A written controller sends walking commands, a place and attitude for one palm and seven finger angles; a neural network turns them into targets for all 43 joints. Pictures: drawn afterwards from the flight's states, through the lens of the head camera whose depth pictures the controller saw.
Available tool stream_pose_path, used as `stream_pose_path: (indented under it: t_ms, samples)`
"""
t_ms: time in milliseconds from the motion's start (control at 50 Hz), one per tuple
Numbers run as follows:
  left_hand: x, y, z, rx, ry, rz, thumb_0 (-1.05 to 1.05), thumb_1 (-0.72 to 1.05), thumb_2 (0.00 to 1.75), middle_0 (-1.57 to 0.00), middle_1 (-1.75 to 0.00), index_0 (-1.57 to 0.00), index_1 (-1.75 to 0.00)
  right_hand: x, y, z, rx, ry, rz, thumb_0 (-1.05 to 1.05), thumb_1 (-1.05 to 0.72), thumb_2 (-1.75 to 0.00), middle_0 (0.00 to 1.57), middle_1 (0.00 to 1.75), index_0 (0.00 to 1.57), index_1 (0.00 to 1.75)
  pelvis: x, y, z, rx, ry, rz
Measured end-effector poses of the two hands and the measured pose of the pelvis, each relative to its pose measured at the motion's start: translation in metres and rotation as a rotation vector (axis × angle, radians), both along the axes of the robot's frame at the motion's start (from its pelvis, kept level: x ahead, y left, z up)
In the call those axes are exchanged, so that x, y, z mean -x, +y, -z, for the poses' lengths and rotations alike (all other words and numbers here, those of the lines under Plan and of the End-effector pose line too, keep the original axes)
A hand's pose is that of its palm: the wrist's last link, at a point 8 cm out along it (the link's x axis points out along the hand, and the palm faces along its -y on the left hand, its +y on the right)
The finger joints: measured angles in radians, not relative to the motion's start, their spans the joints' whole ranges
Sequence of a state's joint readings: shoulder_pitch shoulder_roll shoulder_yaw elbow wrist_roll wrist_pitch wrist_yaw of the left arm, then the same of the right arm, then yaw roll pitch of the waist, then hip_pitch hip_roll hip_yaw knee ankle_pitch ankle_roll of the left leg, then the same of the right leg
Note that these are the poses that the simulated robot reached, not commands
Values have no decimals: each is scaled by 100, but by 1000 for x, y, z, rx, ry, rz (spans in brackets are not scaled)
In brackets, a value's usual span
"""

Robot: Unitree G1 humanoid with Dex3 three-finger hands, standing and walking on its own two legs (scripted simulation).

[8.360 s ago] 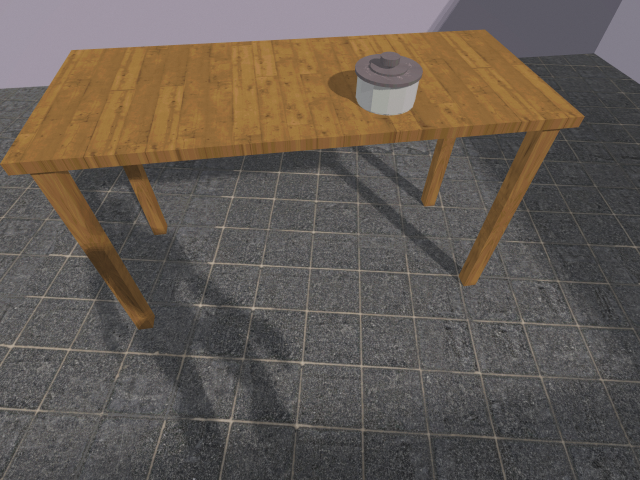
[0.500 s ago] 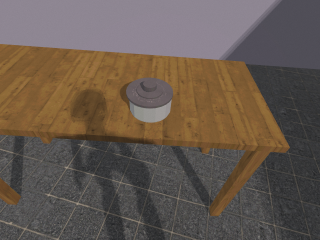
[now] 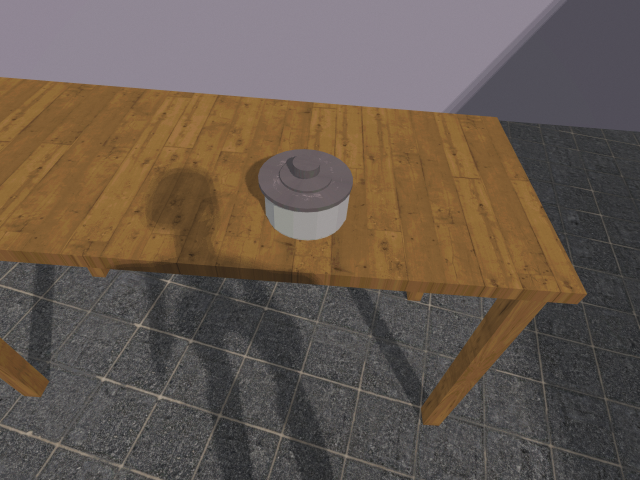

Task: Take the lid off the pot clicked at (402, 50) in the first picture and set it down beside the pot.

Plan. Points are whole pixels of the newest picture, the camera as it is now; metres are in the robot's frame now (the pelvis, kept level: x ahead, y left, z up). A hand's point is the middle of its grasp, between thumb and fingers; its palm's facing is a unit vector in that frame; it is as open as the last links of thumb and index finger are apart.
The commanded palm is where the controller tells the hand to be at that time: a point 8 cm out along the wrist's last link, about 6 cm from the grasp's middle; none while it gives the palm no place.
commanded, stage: shuffle to correct the standing spot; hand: left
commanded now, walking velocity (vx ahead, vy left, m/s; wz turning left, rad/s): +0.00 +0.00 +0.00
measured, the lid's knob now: (306, 166) +0.57 +0.07 +0.09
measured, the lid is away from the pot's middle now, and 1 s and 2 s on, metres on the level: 0.00 0.00 0.00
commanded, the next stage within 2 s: come to a stop and stand still in 0.62 s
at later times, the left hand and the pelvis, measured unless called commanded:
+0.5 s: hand out of the picture +0.01 +0.14 -0.19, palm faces +0.07 -0.99 -0.14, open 7.4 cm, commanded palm none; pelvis +0.05 -0.02 -0.01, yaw +0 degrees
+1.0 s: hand (261, 465) +0.18 +0.09 -0.17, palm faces +0.05 -0.97 -0.23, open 7.4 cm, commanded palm none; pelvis +0.12 -0.09 -0.01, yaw +1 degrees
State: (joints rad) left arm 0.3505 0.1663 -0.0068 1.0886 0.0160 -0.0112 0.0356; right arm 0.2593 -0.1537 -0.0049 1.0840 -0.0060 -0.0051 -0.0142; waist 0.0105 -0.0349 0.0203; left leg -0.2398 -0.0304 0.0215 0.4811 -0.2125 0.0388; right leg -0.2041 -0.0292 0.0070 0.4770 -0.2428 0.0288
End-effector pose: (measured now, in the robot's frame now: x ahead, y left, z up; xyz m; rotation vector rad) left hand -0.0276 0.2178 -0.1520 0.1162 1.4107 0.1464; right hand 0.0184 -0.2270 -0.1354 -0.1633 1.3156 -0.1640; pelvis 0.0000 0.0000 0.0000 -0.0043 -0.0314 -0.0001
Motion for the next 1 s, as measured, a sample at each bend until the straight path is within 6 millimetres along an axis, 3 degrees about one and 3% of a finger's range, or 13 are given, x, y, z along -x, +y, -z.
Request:
stream_pose_path:
  t_ms: [180,340,440,560,660,760,840,900,1000]
  samples:
    - [-6,-8,2,14,-6,6,0,91,90,-19,-30,-19,-30,7,-2,1,-7,26,12,0,-92,-89,20,30,20,30,-3,-6,0,-1,1,3]
    - [-15,-16,3,13,11,-11,0,91,90,-19,-30,-19,-30,7,-6,6,-26,66,34,0,-91,-89,20,30,20,30,-21,-16,3,-3,18,2]
    - [-23,-24,5,17,34,-30,0,91,90,-19,-30,-19,-30,-7,-10,10,-29,78,38,0,-90,-89,20,30,20,30,-39,-23,6,3,31,-1]
    - [-41,-32,14,42,60,-46,0,91,90,-19,-30,-19,-30,-37,-15,11,-2,68,34,0,-91,-89,20,30,20,30,-64,-24,12,2,35,1]
    - [-77,-36,13,35,63,4,1,91,90,-19,-30,-19,-30,-53,-22,9,10,29,60,0,-91,-89,20,30,20,30,-80,-32,10,-4,33,21]
    - [-148,-39,-1,-12,-64,20,1,92,90,-19,-30,-19,-30,-45,-37,9,-19,109,63,0,-91,-89,20,30,20,30,-94,-53,5,-4,39,9]
    - [-194,-47,-5,-74,-197,26,1,92,90,-19,-30,-19,-30,-48,-60,27,-47,177,53,0,-90,-89,20,30,20,30,-111,-76,17,-24,35,-6]
    - [-205,-58,-9,-93,-221,20,1,92,90,-19,-30,-19,-30,-66,-79,31,-33,182,50,0,-90,-89,20,30,20,30,-118,-85,17,-10,15,-28]
    - [-201,-78,-11,-71,-190,19,0,91,90,-19,-30,-19,-30,-111,-98,18,-1,81,38,0,-91,-89,20,30,20,30,-117,-92,8,-31,8,-20]
